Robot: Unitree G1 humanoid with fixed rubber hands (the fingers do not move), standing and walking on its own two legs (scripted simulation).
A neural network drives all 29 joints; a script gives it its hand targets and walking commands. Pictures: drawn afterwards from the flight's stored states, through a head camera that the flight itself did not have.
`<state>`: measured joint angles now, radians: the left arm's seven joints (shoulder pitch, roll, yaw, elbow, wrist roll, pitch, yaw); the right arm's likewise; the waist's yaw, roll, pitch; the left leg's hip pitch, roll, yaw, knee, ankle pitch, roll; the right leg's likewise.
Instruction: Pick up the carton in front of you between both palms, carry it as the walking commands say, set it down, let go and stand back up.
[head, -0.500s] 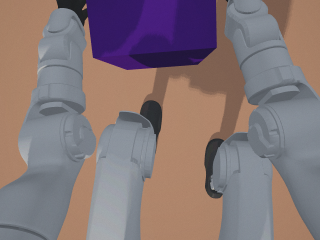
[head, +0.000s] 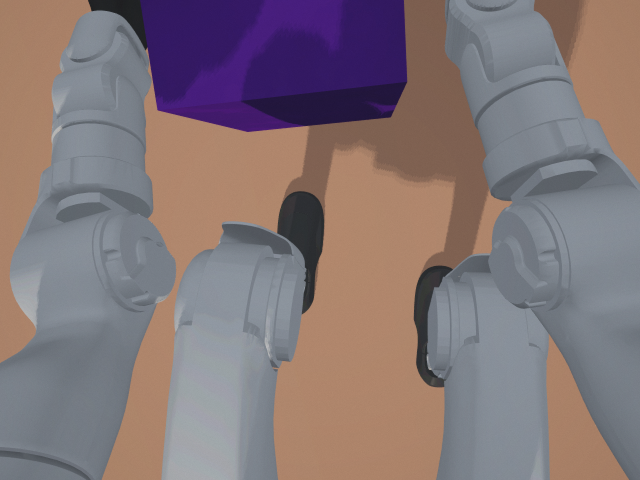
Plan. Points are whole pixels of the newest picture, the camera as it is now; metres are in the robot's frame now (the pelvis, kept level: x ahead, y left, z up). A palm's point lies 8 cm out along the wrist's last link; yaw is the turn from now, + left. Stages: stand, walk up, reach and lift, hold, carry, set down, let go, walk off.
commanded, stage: set down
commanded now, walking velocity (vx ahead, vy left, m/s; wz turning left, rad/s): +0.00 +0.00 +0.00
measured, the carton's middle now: (293, 19) +0.51 +0.16 -0.25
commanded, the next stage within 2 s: let go in 1.48 s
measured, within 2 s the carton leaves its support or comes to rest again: rests again in 0.20 s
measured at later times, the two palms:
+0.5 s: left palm (106, 27) +0.47 +0.33 -0.18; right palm out of the picture +0.58 -0.03 -0.18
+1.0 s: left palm out of the picture +0.47 +0.34 -0.02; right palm out of the picture +0.59 -0.02 -0.01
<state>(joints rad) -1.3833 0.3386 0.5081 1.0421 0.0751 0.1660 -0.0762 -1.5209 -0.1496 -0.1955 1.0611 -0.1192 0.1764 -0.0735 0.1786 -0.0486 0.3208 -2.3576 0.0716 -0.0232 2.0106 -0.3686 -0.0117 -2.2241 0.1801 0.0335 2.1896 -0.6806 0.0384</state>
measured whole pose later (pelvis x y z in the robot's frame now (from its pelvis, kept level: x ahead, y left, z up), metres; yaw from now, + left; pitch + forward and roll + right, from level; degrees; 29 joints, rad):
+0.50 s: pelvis -0.01 +0.01 +0.00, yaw +0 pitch +37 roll +1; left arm -1.42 0.42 0.42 1.17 -0.13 -0.01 0.02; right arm -1.54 -0.36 0.09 1.00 0.16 0.15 -0.11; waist 0.16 -0.03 0.44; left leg -2.31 0.07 0.00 2.02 -0.36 0.01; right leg -2.17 0.17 0.05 2.20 -0.69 0.06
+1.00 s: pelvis +0.01 +0.01 +0.09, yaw +1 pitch +46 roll -4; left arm -1.18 0.30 0.40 0.84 -0.05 0.18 0.02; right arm -1.34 -0.28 -0.15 0.93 0.02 0.23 -0.11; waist 0.17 -0.06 0.04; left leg -2.17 0.01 -0.05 1.73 -0.35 -0.01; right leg -2.00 0.10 0.01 1.86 -0.66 0.03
